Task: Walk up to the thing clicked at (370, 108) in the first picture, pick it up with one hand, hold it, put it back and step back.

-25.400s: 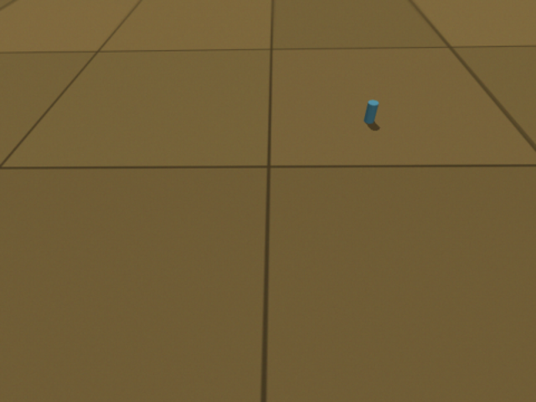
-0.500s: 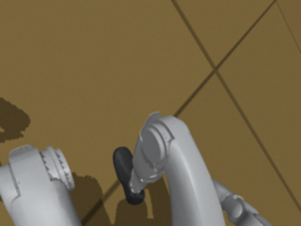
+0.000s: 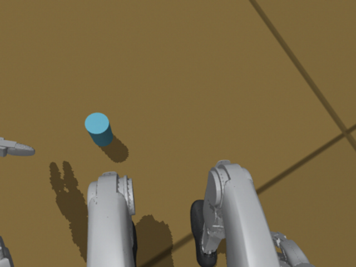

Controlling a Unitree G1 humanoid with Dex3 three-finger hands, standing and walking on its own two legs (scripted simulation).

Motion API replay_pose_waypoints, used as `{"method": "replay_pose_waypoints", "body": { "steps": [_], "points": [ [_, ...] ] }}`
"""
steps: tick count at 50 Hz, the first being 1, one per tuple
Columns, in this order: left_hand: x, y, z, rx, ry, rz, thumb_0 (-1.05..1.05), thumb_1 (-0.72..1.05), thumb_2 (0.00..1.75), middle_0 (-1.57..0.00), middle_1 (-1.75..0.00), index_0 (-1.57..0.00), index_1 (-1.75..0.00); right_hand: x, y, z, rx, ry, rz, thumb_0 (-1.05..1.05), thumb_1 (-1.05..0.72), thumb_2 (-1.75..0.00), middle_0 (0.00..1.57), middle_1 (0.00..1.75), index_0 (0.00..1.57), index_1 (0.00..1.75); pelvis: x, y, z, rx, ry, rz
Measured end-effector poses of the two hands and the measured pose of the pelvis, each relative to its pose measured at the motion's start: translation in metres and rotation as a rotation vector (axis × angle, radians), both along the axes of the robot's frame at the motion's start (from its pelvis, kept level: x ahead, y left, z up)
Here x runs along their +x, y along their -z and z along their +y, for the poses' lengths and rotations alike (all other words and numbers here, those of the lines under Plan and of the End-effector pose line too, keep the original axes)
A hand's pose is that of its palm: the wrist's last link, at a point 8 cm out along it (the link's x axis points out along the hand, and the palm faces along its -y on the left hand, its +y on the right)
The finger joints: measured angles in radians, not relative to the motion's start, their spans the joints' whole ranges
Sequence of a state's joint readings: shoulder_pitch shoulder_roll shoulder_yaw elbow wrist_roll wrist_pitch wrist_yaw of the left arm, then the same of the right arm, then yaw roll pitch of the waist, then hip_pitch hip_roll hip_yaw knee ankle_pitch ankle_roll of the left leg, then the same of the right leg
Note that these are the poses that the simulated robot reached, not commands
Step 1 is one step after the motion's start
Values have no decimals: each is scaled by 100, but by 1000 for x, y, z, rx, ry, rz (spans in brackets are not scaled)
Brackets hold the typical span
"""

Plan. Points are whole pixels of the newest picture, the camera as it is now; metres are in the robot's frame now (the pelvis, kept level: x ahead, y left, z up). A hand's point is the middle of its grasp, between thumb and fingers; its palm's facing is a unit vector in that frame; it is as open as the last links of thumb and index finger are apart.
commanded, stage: home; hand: left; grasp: from the side
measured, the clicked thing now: (100, 130) +0.48 +0.21 -0.29
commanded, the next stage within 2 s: none
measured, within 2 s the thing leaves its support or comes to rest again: neither
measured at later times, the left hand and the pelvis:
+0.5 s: hand out of the picture +0.31 +0.27 +0.12, palm faces +0.19 -0.89 -0.42, open 17.0 cm; pelvis +0.05 -0.02 +0.22, yaw +5 degrees
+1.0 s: hand out of the picture +0.25 +0.19 +0.30, palm faces +0.22 -0.93 -0.31, open 17.3 cm; pelvis +0.10 -0.01 +0.35, yaw +7 degrees
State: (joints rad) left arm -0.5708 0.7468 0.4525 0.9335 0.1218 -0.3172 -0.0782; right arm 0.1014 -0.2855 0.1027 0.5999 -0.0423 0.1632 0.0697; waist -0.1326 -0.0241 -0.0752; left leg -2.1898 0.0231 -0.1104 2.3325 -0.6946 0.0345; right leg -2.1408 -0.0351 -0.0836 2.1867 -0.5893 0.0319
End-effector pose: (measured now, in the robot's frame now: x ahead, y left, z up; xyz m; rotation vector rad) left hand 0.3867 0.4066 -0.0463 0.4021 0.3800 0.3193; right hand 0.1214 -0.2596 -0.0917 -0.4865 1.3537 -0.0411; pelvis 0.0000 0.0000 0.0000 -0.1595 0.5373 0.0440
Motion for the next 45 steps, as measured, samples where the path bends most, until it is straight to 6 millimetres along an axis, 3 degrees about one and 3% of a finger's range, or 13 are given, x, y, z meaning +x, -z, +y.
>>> {"method": "replay_pose_waypoints", "body": {
  "steps": [4, 8, 14, 22, 33, 45],
  "points": [
    [-27, -26, -14, 27, 0, 92, -1, -45, 14, -9, -9, -9, -9, 14, -11, 3, 55, 41, -35, 1, -91, -90, 21, 30, 21, 30, 2, -27, -2, 29, -7, 30],
    [-54, -54, -40, 21, 3, 157, -1, -44, 13, -9, -9, -9, -9, 35, -38, 7, 91, 61, -96, 1, -91, -90, 21, 30, 21, 30, 6, -61, -6, 53, -11, 44],
    [-82, -103, -70, -18, -33, 228, -1, -42, 13, -8, -8, -9, -9, 73, -99, 11, 103, 60, -221, 1, -90, -90, 21, 30, 21, 30, 17, -120, -14, 80, -21, 33],
    [-97, -178, -92, -66, -105, 281, -1, -45, 11, -7, -7, -8, -7, 113, -190, 8, 88, 59, -379, 1, -90, -90, 21, 30, 20, 30, 39, -197, -17, 99, -34, -27],
    [-119, -261, -130, -156, -128, 346, -1, -51, 7, -6, -6, -7, -6, 121, -287, 10, 85, 78, -463, 1, -90, -90, 21, 30, 20, 30, 69, -281, -16, 117, -50, -159],
    [-152, -349, -163, -202, -120, 335, -1, -51, 7, -6, -5, -6, -6, 131, -358, 26, 119, 112, -598, 1, -90, -90, 21, 30, 20, 30, 92, -342, -10, 134, -65, -314]
  ]
}}
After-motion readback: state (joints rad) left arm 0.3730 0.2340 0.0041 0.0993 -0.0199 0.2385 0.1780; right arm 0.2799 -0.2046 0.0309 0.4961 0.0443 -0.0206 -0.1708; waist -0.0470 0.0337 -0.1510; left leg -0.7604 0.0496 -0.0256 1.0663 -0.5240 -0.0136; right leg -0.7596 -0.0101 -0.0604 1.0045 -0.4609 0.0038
